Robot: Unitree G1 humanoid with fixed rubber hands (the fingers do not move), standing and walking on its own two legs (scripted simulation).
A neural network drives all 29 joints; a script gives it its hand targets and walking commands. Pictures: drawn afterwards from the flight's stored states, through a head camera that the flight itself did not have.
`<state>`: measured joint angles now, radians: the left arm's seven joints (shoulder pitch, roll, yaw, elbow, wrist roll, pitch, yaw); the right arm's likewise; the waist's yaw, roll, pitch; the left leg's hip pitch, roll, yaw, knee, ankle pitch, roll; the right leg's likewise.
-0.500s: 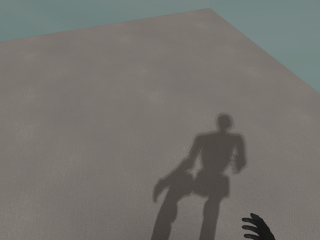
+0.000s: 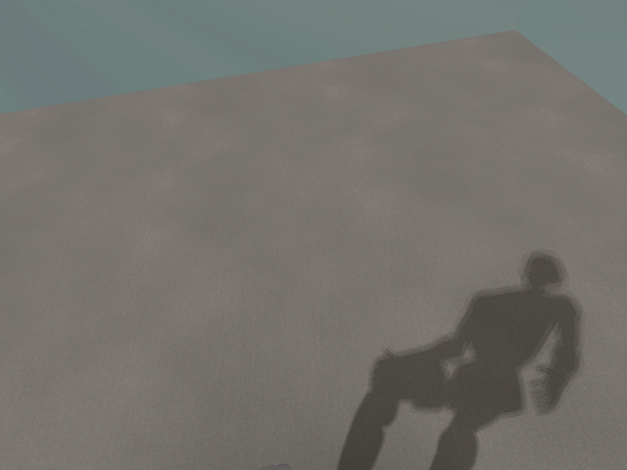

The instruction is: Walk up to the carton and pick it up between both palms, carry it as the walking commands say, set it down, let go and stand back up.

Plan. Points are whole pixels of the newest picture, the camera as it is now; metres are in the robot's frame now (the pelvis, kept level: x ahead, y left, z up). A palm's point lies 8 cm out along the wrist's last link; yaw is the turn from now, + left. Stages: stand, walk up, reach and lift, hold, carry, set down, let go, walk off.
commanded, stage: walk up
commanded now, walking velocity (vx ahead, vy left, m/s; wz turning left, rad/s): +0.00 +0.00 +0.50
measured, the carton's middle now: out of the picture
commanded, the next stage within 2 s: none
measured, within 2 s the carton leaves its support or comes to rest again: neither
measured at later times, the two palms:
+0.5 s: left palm out of the picture -0.04 +0.32 -0.13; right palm out of the picture +0.13 -0.18 -0.09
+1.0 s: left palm out of the picture -0.06 +0.26 -0.09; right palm out of the picture +0.14 -0.21 -0.14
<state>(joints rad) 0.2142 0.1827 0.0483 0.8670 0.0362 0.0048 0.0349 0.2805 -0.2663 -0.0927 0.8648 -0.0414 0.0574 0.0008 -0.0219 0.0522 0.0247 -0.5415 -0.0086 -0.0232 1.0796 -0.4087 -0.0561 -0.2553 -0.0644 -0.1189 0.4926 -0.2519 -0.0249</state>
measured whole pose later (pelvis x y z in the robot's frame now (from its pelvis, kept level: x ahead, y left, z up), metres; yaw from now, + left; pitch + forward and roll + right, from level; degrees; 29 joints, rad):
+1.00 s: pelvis -0.03 +0.00 +0.00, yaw +31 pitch +1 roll +2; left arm 0.22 0.19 0.01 0.73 0.03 0.00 0.03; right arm 0.26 -0.26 -0.11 0.85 -0.03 0.07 0.03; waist -0.03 0.05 0.05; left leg -0.51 -0.01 -0.06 1.12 -0.39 -0.06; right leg -0.22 -0.07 -0.17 0.46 -0.25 -0.03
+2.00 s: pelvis -0.07 -0.02 +0.00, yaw +59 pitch -1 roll +2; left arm 0.24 0.23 0.00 0.69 0.01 0.01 0.04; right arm 0.23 -0.29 -0.08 0.83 -0.02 0.08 0.04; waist -0.02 0.05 0.08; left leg -0.52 -0.03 -0.06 1.13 -0.34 -0.06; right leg -0.17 -0.06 -0.16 0.44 -0.25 -0.04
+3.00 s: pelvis -0.06 +0.00 +0.01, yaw +87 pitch +2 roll +3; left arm 0.38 0.26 0.04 0.94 0.02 -0.06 0.00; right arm 0.26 -0.26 -0.11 0.88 -0.03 0.00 0.07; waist 0.02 0.03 -0.05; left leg -0.65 -0.03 -0.09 1.18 -0.16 0.00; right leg -0.10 -0.04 -0.12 0.34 -0.29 -0.01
